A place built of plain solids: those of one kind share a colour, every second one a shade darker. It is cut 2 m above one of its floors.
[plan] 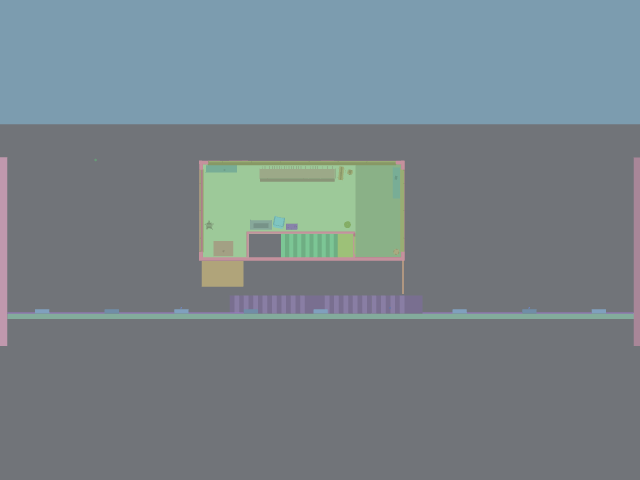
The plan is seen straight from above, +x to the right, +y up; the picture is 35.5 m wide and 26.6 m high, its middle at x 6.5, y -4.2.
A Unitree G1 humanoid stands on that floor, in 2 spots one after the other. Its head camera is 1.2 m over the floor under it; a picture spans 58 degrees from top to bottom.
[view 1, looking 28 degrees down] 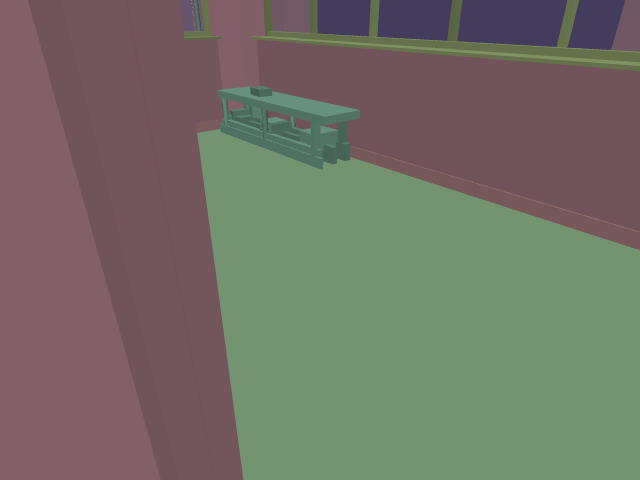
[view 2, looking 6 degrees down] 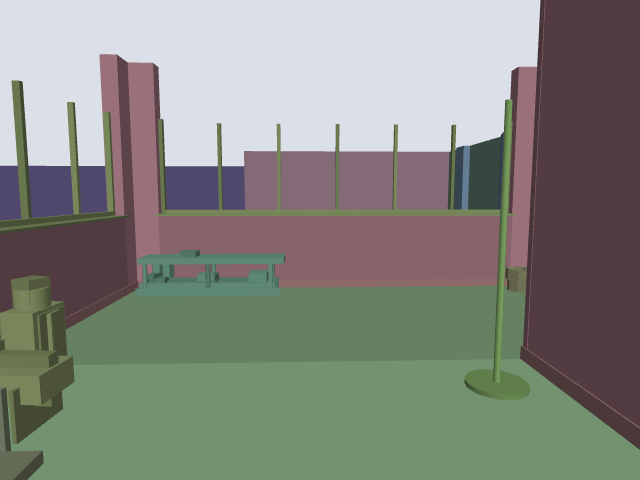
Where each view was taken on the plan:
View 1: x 8.22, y -4.50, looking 49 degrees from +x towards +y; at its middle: raised_floor_operating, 2.56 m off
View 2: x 5.45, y -2.15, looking -2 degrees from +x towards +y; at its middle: wall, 5.59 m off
